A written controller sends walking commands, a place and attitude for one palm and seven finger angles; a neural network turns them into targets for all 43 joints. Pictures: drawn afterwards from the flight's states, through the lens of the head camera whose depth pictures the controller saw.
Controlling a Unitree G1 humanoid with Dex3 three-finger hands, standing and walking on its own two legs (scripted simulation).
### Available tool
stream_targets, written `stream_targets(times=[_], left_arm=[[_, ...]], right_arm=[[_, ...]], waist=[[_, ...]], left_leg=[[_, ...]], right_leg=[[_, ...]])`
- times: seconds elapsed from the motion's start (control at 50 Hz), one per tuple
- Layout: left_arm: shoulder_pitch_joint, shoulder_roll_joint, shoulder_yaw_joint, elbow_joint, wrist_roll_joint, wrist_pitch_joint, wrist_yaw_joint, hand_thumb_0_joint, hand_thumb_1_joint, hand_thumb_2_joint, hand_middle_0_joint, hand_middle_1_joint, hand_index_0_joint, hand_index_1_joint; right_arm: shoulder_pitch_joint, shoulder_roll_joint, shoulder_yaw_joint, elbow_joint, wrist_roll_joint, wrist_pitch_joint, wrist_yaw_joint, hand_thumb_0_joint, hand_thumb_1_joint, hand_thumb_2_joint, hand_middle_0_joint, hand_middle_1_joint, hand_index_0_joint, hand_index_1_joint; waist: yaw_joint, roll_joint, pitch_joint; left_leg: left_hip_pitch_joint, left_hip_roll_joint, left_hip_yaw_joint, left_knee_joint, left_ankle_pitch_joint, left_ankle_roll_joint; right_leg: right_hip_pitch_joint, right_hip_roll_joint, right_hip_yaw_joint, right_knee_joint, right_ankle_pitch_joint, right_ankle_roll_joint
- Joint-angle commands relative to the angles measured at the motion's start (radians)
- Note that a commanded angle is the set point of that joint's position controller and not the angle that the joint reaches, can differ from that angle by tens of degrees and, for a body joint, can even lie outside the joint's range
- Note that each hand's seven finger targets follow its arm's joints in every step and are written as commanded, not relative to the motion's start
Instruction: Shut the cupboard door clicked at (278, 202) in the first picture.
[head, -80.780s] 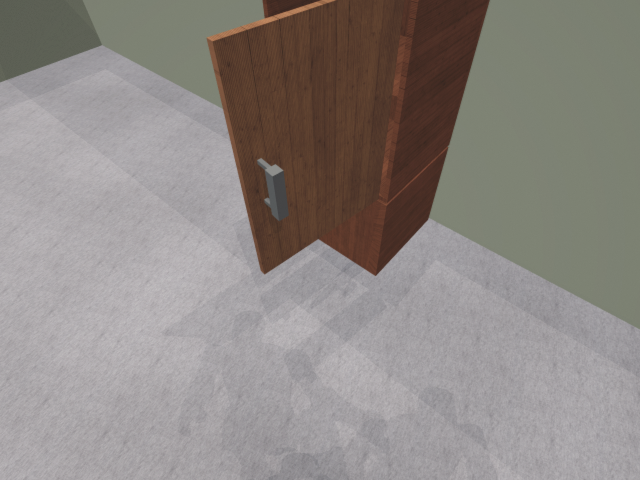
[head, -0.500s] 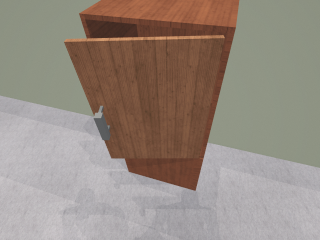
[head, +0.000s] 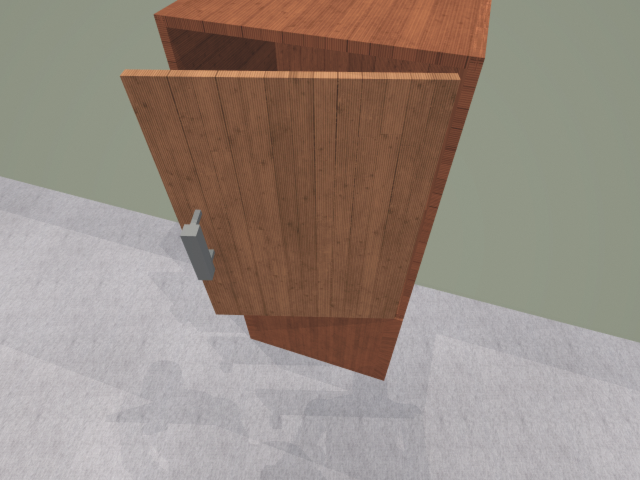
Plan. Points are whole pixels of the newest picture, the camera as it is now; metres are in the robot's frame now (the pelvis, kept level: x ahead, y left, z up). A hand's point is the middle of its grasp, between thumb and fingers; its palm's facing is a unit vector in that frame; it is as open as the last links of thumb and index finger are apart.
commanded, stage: look again from close up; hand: left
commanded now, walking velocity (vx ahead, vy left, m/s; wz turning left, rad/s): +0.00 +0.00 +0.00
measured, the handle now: (201, 244) +0.50 +0.25 -0.05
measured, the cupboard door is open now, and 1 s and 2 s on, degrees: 17 17 17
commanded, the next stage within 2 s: shuffle to correct the standing spot in 0.16 s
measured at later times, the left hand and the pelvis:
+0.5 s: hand out of the picture +0.02 +0.18 -0.18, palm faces +0.06 -0.98 -0.18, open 7.4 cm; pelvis +0.03 +0.01 -0.01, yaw +1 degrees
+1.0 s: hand out of the picture +0.12 +0.21 -0.17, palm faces +0.04 -0.97 -0.23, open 7.3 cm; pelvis +0.06 +0.03 -0.01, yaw +0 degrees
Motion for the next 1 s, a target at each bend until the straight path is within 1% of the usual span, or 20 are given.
stream_targets(times=[0.0, 0.24, 0.3, 0.36, 0.42, 0.46, 0.5, 0.52, 0.54, 0.56, 0.6, 0.62, 0.66, 0.68, 0.72, 0.76, 0.84, 0.88, 0.92, 0.98], left_arm=[[0.059, 0.097, 0.02, -0.036, -0.004, -0.014, 0.008, 0.0, 0.9, 0.9, -0.2, -0.3, -0.2, -0.3], [0.031, 0.125, 0.026, -0.046, -0.004, -0.013, 0.006, 0.0, 0.9, 0.9, -0.2, -0.3, -0.2, -0.3], [0.048, 0.118, 0.03, -0.049, 0.002, -0.005, 0.004, 0.0, 0.9, 0.9, -0.2, -0.3, -0.2, -0.3], [0.067, 0.14, 0.045, -0.06, 0.005, 0.001, -0.001, 0.0, 0.9, 0.9, -0.2, -0.3, -0.2, -0.3], [0.094, 0.163, 0.064, -0.072, 0.006, 0.004, -0.002, 0.0, 0.9, 0.9, -0.2, -0.3, -0.2, -0.3], [0.09, 0.166, 0.074, -0.085, 0.006, 0.002, -0.001, 0.0, 0.9, 0.9, -0.2, -0.3, -0.2, -0.3], [0.06, 0.145, 0.076, -0.102, 0.006, 0.002, -0.004, 0.0, 0.9, 0.9, -0.2, -0.3, -0.2, -0.3], [0.037, 0.117, 0.069, -0.112, 0.007, 0.003, -0.006, 0.0, 0.9, 0.9, -0.2, -0.3, -0.2, -0.3], [0.02, 0.078, 0.06, -0.121, 0.008, 0.003, -0.007, 0.0, 0.9, 0.9, -0.2, -0.3, -0.2, -0.3], [-0.001, 0.055, 0.049, -0.129, 0.01, -0.001, -0.002, 0.0, 0.9, 0.9, -0.2, -0.3, -0.2, -0.3], [-0.004, 0.043, 0.042, -0.118, 0.0, -0.003, 0.002, 0.0, 0.9, 0.9, -0.2, -0.3, -0.2, -0.3], [0.021, 0.038, 0.044, -0.104, -0.003, -0.003, 0.004, 0.0, 0.9, 0.9, -0.2, -0.3, -0.2, -0.3], [0.126, 0.072, 0.05, -0.058, -0.011, -0.011, 0.01, 0.0, 0.9, 0.9, -0.2, -0.3, -0.2, -0.3], [0.134, 0.11, 0.051, -0.047, -0.015, -0.016, 0.012, 0.0, 0.9, 0.9, -0.2, -0.3, -0.2, -0.3], [0.104, 0.121, 0.052, -0.051, -0.014, -0.012, 0.019, 0.0, 0.9, 0.9, -0.2, -0.3, -0.2, -0.3], [0.07, 0.109, 0.05, -0.068, -0.013, -0.001, 0.024, 0.0, 0.9, 0.9, -0.2, -0.3, -0.2, -0.3], [0.023, 0.098, 0.061, -0.106, -0.007, 0.016, 0.026, 0.0, 0.9, 0.9, -0.2, -0.3, -0.2, -0.3], [0.005, 0.098, 0.067, -0.126, -0.003, 0.019, 0.024, 0.0, 0.9, 0.9, -0.2, -0.3, -0.2, -0.3], [-0.001, 0.095, 0.069, -0.137, -0.001, 0.02, 0.025, 0.0, 0.9, 0.9, -0.2, -0.3, -0.2, -0.3], [0.014, 0.114, 0.07, -0.136, -0.001, 0.014, 0.025, 0.0, 0.9, 0.9, -0.2, -0.3, -0.2, -0.3]], right_arm=[[0.077, -0.084, -0.019, -0.016, 0.003, -0.006, -0.005, 0.0, -0.9, -0.9, 0.2, 0.3, 0.2, 0.3], [0.042, -0.12, -0.022, -0.023, 0.001, -0.008, -0.006, 0.0, -0.9, -0.9, 0.2, 0.3, 0.2, 0.3], [0.064, -0.108, -0.018, -0.019, -0.004, 0.001, 0.001, 0.0, -0.9, -0.9, 0.2, 0.3, 0.2, 0.3], [0.063, -0.103, -0.022, -0.037, -0.009, 0.012, 0.01, 0.0, -0.9, -0.9, 0.2, 0.3, 0.2, 0.3], [0.076, -0.091, -0.025, -0.056, -0.011, 0.014, 0.015, 0.0, -0.9, -0.9, 0.2, 0.3, 0.2, 0.3], [0.099, -0.082, -0.025, -0.057, -0.011, 0.007, 0.015, 0.0, -0.9, -0.9, 0.2, 0.3, 0.2, 0.3], [0.144, -0.08, -0.026, -0.046, -0.009, -0.005, 0.014, 0.0, -0.9, -0.9, 0.2, 0.3, 0.2, 0.3], [0.174, -0.097, -0.026, -0.032, -0.011, -0.012, 0.011, 0.0, -0.9, -0.9, 0.2, 0.3, 0.2, 0.3], [0.212, -0.13, -0.032, -0.022, -0.012, -0.019, 0.002, 0.0, -0.9, -0.9, 0.2, 0.3, 0.2, 0.3], [0.226, -0.144, -0.031, -0.015, -0.011, -0.021, -0.01, 0.0, -0.9, -0.9, 0.2, 0.3, 0.2, 0.3], [0.205, -0.124, -0.021, -0.017, -0.011, -0.02, -0.023, 0.0, -0.9, -0.9, 0.2, 0.3, 0.2, 0.3], [0.174, -0.127, -0.021, -0.023, -0.007, -0.019, -0.026, 0.0, -0.9, -0.9, 0.2, 0.3, 0.2, 0.3], [0.12, -0.125, -0.024, -0.043, 0.007, -0.021, -0.034, 0.0, -0.9, -0.9, 0.2, 0.3, 0.2, 0.3], [0.111, -0.127, -0.029, -0.051, 0.012, -0.022, -0.036, 0.0, -0.9, -0.9, 0.2, 0.3, 0.2, 0.3], [0.109, -0.099, -0.036, -0.046, 0.011, -0.007, -0.036, 0.0, -0.9, -0.9, 0.2, 0.3, 0.2, 0.3], [0.119, -0.087, -0.043, -0.036, 0.01, -0.001, -0.036, 0.0, -0.9, -0.9, 0.2, 0.3, 0.2, 0.3], [0.104, -0.101, -0.056, -0.043, 0.002, 0.004, -0.037, 0.0, -0.9, -0.9, 0.2, 0.3, 0.2, 0.3], [0.087, -0.108, -0.062, -0.06, 0.0, 0.008, -0.036, 0.0, -0.9, -0.9, 0.2, 0.3, 0.2, 0.3], [0.076, -0.112, -0.065, -0.064, -0.003, 0.008, -0.036, 0.0, -0.9, -0.9, 0.2, 0.3, 0.2, 0.3], [0.058, -0.108, -0.065, -0.082, -0.002, 0.012, -0.033, 0.0, -0.9, -0.9, 0.2, 0.3, 0.2, 0.3]], waist=[[-0.003, -0.023, 0.037], [-0.001, -0.019, 0.024], [0.009, -0.018, 0.037], [0.019, -0.072, 0.1], [0.023, -0.128, 0.115], [0.013, -0.145, 0.102], [-0.009, -0.042, 0.098], [-0.02, 0.062, 0.095], [-0.033, 0.181, 0.075], [-0.032, 0.214, 0.073], [-0.016, 0.12, 0.061], [0.003, 0.093, 0.053], [0.04, 0.043, -0.019], [0.028, 0.043, -0.043], [0.013, -0.062, -0.032], [0.004, -0.052, -0.046], [0.0, 0.026, -0.049], [0.0, 0.028, -0.06], [0.002, 0.029, -0.065], [0.006, -0.017, -0.099]], left_leg=[[-0.053, 0.076, -0.062, -0.087, 0.11, 0.035], [-0.037, 0.081, -0.066, -0.093, 0.149, 0.033], [-0.062, 0.063, -0.049, -0.078, -0.007, 0.039], [-0.14, 0.021, -0.023, -0.008, -0.128, 0.039], [-0.181, -0.01, 0.008, 0.092, -0.14, 0.036], [-0.151, -0.006, 0.01, 0.093, -0.114, 0.037], [-0.065, 0.009, -0.011, -0.006, -0.059, 0.046], [-0.019, 0.06, -0.076, -0.046, 0.047, 0.065], [0.034, 0.156, -0.174, -0.096, 0.234, 0.107], [0.09, 0.227, -0.241, -0.096, 0.532, 0.157], [0.129, 0.255, -0.211, -0.029, 0.925, 0.192], [0.113, 0.224, -0.169, 0.008, 0.993, 0.165], [0.037, 0.121, -0.083, 0.085, 0.91, 0.076], [-0.001, 0.094, -0.066, 0.058, 0.707, 0.046], [-0.039, 0.075, -0.053, 0.03, 0.533, 0.027], [0.01, 0.084, -0.048, 0.0, 0.571, 0.028], [0.091, 0.126, -0.058, 0.012, 0.8, 0.052], [0.098, 0.136, -0.068, 0.024, 0.806, 0.066], [0.106, 0.134, -0.07, 0.038, 0.835, 0.068], [0.04, 0.098, -0.05, 0.061, 0.622, 0.047]], right_leg=[[0.012, -0.103, 0.105, -0.089, 0.15, -0.02], [0.037, -0.106, 0.1, -0.08, 0.197, -0.02], [0.029, -0.106, 0.109, -0.083, -0.021, -0.033], [-0.013, -0.136, 0.19, -0.142, -0.263, -0.063], [-0.023, -0.193, 0.269, -0.205, -0.367, -0.104], [-0.044, -0.209, 0.264, -0.191, -0.332, -0.119], [-0.084, -0.152, 0.167, -0.077, -0.217, -0.098], [-0.117, -0.087, 0.085, 0.033, -0.14, -0.066], [-0.157, -0.023, -0.017, 0.18, -0.098, -0.033], [-0.213, -0.007, -0.06, 0.248, -0.164, -0.014], [-0.198, -0.033, -0.035, 0.236, -0.242, -0.017], [-0.129, -0.045, -0.029, 0.149, -0.153, -0.017], [0.09, -0.08, 0.032, 0.032, 0.353, -0.028], [0.15, -0.131, 0.061, 0.042, 0.541, -0.042], [0.171, -0.163, 0.059, 0.096, 0.778, -0.044], [0.124, -0.152, 0.044, 0.114, 0.726, -0.028], [0.026, -0.104, 0.021, 0.124, 0.442, -0.007], [0.01, -0.093, 0.019, 0.122, 0.362, -0.005], [0.008, -0.09, 0.016, 0.119, 0.365, -0.006], [0.088, -0.132, 0.064, 0.099, 0.548, -0.031]])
